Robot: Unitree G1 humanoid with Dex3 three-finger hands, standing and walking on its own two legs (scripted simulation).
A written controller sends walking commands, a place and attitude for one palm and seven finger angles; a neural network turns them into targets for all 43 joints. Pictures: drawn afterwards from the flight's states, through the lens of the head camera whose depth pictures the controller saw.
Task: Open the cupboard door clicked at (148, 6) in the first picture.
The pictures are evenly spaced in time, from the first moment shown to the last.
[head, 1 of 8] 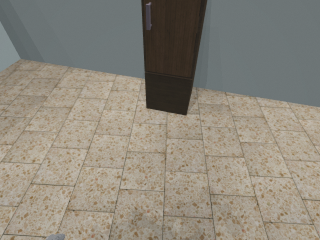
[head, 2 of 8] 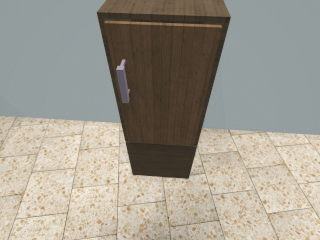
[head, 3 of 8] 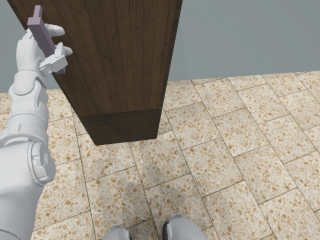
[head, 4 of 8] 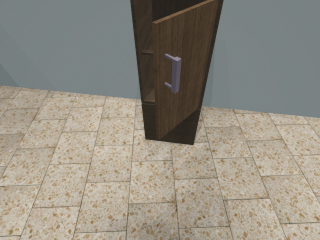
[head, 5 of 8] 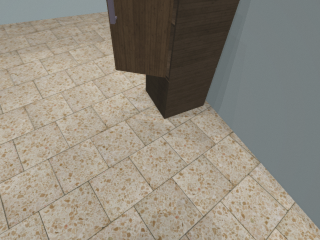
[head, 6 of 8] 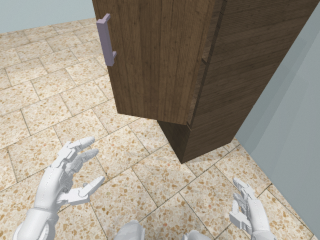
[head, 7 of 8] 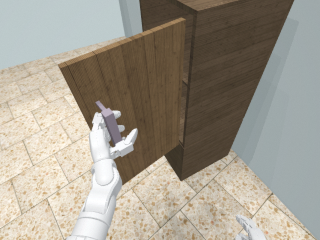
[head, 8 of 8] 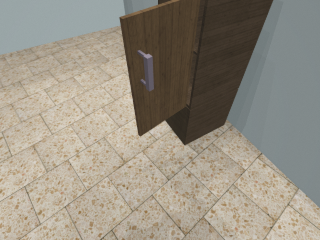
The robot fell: no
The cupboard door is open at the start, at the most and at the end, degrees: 0 101 100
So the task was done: yes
